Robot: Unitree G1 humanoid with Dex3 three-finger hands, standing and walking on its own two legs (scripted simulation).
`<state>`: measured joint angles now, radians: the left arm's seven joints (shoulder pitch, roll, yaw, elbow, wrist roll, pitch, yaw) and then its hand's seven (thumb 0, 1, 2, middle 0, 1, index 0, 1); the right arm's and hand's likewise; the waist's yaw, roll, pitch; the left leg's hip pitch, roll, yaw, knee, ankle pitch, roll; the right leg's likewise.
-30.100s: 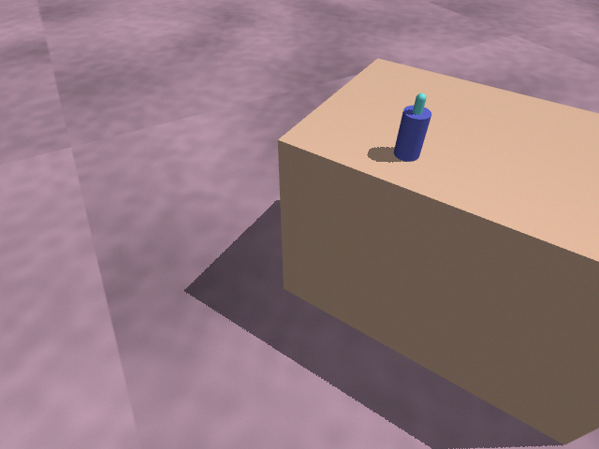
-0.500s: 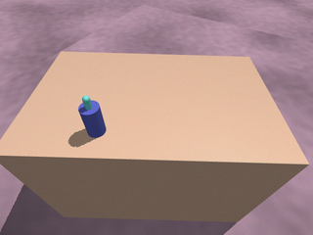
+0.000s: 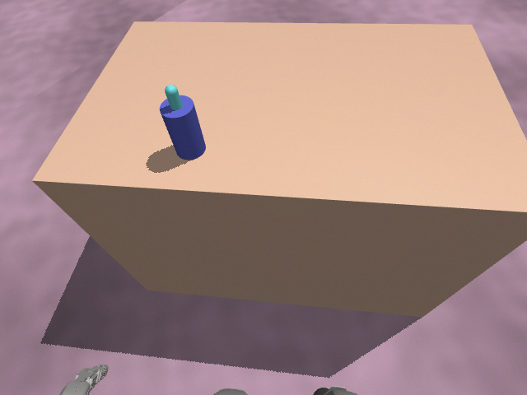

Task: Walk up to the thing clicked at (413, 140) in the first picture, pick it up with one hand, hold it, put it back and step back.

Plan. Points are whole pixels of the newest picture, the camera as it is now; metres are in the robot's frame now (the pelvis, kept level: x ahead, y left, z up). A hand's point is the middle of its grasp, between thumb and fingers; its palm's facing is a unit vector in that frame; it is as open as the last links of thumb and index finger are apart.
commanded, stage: step back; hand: left
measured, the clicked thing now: (181, 120) +0.61 +0.19 +0.02
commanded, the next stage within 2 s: none
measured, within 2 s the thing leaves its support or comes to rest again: neither
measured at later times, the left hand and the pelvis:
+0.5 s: hand out of the picture -0.07 +0.33 -0.16, palm faces -0.08 -0.92 -0.38, open 7.4 cm; pelvis -0.14 +0.06 +0.00, yaw -5 degrees
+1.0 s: hand out of the picture -0.11 +0.32 -0.14, palm faces -0.06 -0.92 -0.40, open 7.4 cm; pelvis -0.29 +0.06 -0.01, yaw -3 degrees
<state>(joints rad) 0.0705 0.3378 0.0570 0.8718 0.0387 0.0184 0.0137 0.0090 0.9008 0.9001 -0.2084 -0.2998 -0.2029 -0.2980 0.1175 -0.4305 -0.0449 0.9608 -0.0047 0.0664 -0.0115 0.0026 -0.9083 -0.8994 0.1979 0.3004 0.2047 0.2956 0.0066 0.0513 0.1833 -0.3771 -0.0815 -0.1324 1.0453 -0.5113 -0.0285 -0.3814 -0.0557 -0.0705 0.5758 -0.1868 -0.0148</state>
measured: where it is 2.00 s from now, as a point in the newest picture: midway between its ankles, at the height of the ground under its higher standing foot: outside the picture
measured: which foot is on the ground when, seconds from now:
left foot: up 0.00-0.10, down 0.12-0.66, up 0.68-0.94, down 0.96-1.00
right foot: down 0.00-0.14, up 0.16-0.58, down 0.60-0.98, up 1.00-1.00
